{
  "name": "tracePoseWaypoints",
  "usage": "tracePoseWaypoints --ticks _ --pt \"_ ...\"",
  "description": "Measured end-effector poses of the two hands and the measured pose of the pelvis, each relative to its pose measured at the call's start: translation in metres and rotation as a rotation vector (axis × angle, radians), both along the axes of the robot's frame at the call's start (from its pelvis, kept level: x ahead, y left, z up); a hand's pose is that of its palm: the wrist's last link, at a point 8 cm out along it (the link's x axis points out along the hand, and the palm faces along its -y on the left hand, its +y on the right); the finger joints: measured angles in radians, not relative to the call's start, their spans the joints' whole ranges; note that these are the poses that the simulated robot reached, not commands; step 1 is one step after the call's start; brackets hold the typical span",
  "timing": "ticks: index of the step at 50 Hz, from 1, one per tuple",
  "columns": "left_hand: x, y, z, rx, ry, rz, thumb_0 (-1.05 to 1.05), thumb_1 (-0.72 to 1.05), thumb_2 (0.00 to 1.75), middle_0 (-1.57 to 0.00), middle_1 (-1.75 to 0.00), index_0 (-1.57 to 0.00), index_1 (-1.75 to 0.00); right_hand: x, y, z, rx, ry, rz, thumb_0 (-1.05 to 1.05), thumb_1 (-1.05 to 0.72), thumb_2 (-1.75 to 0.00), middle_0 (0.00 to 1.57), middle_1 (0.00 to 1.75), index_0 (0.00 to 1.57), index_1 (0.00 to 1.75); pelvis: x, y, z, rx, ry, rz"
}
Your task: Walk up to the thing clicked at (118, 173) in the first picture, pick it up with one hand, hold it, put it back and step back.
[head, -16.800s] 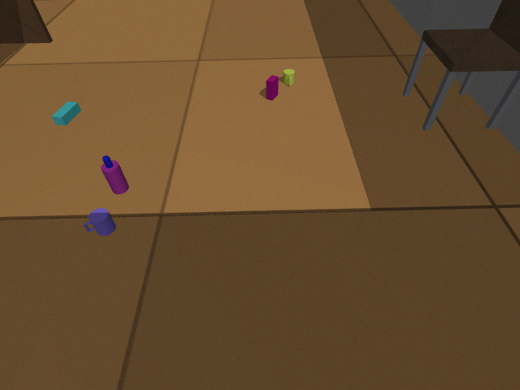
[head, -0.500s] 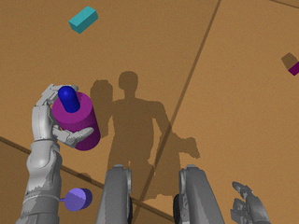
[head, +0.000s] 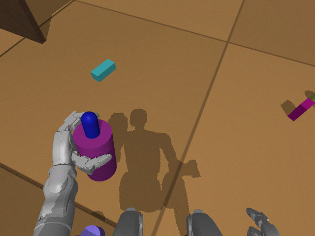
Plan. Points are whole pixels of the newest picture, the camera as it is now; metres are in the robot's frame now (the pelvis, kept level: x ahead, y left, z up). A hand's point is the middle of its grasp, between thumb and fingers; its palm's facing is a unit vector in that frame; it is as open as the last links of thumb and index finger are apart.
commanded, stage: lift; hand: left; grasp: from the side
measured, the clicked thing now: (96, 145) +0.35 +0.18 +0.01
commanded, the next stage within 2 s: hold in 0.92 s
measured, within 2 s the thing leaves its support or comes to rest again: neither
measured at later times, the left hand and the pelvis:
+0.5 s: hand (92, 129) +0.35 +0.17 +0.08, palm faces +0.14 -0.99 -0.02, open 11.8 cm; pelvis +0.02 -0.01 +0.05, yaw +1 degrees
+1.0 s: hand (91, 119) +0.36 +0.17 +0.11, palm faces +0.13 -0.99 -0.02, open 11.8 cm; pelvis +0.03 -0.01 +0.07, yaw +1 degrees
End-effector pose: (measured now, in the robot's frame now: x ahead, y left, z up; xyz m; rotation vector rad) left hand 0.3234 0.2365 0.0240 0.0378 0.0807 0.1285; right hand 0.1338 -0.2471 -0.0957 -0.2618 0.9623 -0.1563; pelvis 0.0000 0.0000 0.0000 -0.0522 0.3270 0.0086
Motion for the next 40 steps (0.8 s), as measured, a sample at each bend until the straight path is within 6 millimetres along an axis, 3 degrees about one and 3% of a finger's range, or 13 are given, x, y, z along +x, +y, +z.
tracePoseWaypoints --ticks 9,22,40 --pt "-0.009 -0.003 0.022 0.002 -0.006 0.015 0.02 -0.59 1.09 -0.66 -0.98 -0.60 -0.95 -0.002 0.007 0.018 0.020 0.007 0.015 0.01 -0.92 -0.90 0.20 0.29 0.20 0.30 0.004 0.000 0.021 0.011 -0.045 0.003" --pt "0.000 -0.014 0.056 -0.007 -0.025 0.010 0.02 -0.59 1.09 -0.66 -0.98 -0.60 -0.95 0.012 0.010 0.043 0.034 -0.024 0.024 0.01 -0.92 -0.90 0.20 0.29 0.20 0.30 0.014 -0.005 0.046 0.019 -0.104 0.007" --pt "0.008 -0.018 0.071 -0.010 -0.012 0.013 0.02 -0.59 1.09 -0.66 -0.98 -0.60 -0.95 0.017 0.001 0.061 0.019 -0.003 0.009 0.01 -0.92 -0.90 0.20 0.29 0.20 0.30 0.028 -0.007 0.064 0.026 -0.148 0.006"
